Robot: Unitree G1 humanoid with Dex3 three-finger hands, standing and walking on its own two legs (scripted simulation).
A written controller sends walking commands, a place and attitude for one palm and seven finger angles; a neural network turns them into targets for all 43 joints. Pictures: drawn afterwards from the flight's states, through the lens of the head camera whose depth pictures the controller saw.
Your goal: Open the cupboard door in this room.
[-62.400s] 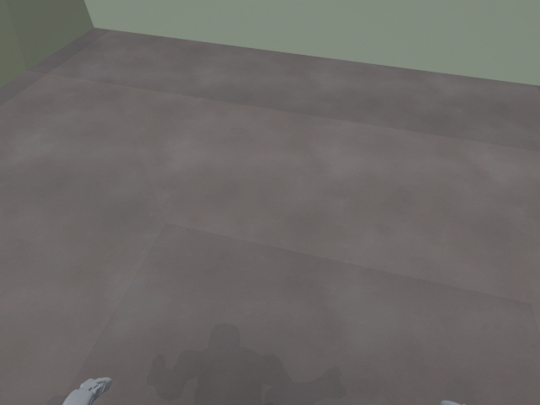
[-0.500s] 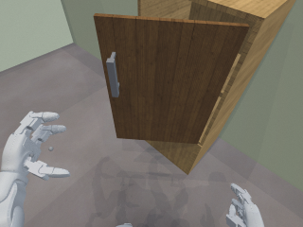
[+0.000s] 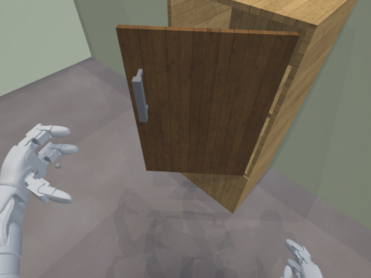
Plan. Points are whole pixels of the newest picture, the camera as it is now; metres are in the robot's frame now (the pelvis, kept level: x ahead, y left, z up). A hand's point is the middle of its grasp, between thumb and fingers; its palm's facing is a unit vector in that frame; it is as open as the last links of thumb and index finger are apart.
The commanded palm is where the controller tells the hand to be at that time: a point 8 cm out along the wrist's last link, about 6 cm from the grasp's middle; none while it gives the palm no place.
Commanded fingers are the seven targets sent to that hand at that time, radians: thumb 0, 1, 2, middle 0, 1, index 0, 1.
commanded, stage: raise the hand with hooked fingers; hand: left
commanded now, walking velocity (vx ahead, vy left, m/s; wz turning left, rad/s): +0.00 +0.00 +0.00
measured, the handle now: (142, 96) +0.55 +0.16 +0.08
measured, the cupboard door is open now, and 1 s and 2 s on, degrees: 38 38 38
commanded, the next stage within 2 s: move the hooked fingers beside the handle in 0.34 s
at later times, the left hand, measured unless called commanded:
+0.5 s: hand (76, 162) +0.30 +0.24 +0.11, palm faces +0.07 -1.00 -0.04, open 14.0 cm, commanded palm +0.28 +0.29 +0.11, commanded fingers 0.00 -0.50 0.30 -0.30 -1.20 -0.30 -1.20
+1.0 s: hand (95, 135) +0.38 +0.23 +0.10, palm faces +0.04 -1.00 -0.02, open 14.0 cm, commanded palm +0.36 +0.28 +0.10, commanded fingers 0.00 -0.50 0.30 -0.30 -1.20 -0.30 -1.20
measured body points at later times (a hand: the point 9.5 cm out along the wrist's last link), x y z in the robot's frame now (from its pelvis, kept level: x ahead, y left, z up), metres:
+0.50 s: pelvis +0.01 -0.03 +0.00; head +0.03 -0.05 +0.45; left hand +0.29 +0.29 +0.11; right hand +0.17 -0.28 -0.08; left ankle +0.05 +0.08 -0.72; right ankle -0.01 -0.13 -0.72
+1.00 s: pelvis +0.02 -0.03 +0.00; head +0.06 -0.04 +0.44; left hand +0.38 +0.29 +0.10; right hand +0.11 -0.31 -0.10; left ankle +0.05 +0.08 -0.72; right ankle -0.01 -0.13 -0.72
